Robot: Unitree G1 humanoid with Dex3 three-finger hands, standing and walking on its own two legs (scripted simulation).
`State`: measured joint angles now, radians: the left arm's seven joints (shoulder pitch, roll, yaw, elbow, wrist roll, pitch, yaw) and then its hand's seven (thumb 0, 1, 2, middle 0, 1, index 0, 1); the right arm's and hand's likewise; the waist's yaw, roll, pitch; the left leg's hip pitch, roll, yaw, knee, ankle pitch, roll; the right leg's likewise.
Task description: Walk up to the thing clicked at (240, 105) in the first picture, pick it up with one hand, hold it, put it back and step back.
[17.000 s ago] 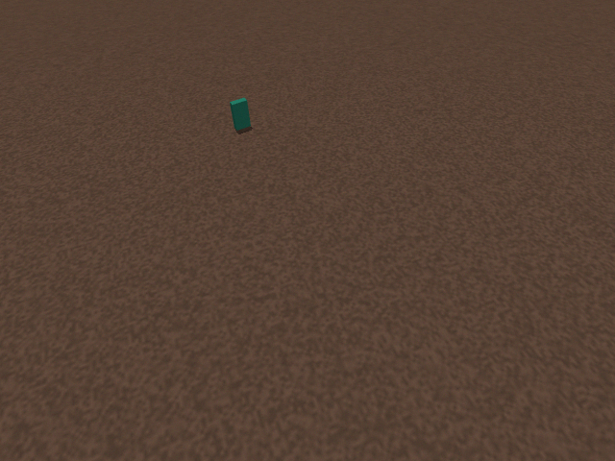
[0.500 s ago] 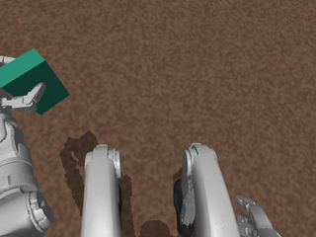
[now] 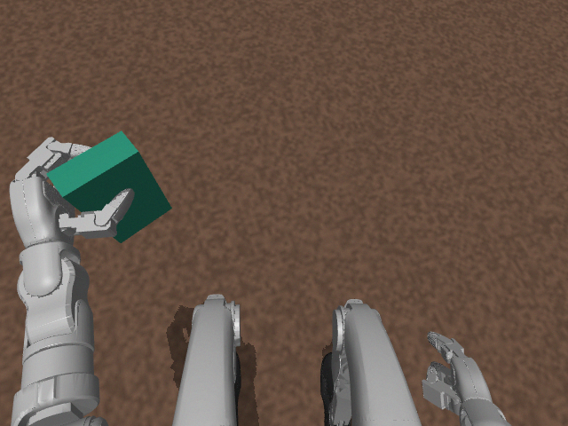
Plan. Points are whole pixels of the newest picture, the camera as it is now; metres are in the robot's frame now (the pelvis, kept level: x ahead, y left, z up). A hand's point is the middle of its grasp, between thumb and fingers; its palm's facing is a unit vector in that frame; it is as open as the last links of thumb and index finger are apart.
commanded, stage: hold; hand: left
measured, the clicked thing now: (121, 194) +0.41 +0.25 -0.01
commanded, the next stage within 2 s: none
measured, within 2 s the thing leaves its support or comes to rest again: neither
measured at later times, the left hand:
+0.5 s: hand (60, 142) +0.38 +0.24 +0.16, palm faces +0.36 -0.93 -0.03, open 8.3 cm
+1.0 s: hand (47, 103) +0.38 +0.21 +0.21, palm faces +0.37 -0.93 -0.02, open 8.3 cm
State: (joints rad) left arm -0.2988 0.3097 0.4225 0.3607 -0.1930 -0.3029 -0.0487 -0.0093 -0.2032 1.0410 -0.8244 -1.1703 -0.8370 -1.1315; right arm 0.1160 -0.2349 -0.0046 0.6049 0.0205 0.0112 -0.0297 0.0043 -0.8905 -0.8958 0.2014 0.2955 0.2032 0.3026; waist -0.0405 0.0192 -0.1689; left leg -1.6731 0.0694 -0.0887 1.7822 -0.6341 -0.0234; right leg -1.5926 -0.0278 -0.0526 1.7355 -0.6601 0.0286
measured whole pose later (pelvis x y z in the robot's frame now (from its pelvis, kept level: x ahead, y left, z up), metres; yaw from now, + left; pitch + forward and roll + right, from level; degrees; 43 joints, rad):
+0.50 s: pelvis +0.04 +0.01 +0.13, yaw +3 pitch +19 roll -3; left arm -0.16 0.20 0.25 0.37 -0.12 -0.33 0.10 -0.01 -0.21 1.04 -0.84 -1.15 -0.86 -1.11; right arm 0.21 -0.21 0.00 0.63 -0.01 -0.03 -0.05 0.01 -0.89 -0.89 0.20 0.30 0.20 0.30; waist -0.03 0.01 -0.13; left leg -1.09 0.06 -0.04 1.29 -0.54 -0.01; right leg -1.01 -0.04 -0.05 1.24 -0.55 0.04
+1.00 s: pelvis +0.05 +0.00 +0.17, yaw +3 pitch +13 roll -2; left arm -0.13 0.15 0.19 0.39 -0.10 -0.36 0.15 -0.01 -0.22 1.04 -0.85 -1.14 -0.87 -1.10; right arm 0.22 -0.20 0.00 0.65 -0.03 0.00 -0.05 0.01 -0.90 -0.90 0.20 0.30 0.20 0.30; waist -0.02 0.01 -0.09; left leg -0.82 0.06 -0.02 1.06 -0.46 -0.02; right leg -0.75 -0.04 -0.05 1.01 -0.48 0.03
